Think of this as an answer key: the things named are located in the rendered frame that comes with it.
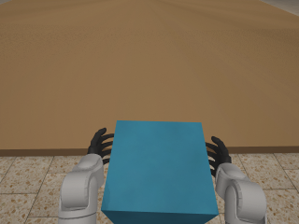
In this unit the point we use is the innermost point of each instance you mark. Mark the carton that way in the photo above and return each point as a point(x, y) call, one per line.
point(159, 173)

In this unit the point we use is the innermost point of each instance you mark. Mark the left robot hand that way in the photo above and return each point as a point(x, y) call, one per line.
point(96, 146)

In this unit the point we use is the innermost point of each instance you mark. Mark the robot right forearm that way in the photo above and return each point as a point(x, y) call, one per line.
point(244, 201)

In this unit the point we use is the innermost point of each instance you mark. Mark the right robot hand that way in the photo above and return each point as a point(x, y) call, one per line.
point(222, 155)

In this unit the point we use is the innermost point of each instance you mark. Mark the robot left forearm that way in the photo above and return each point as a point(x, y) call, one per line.
point(78, 200)

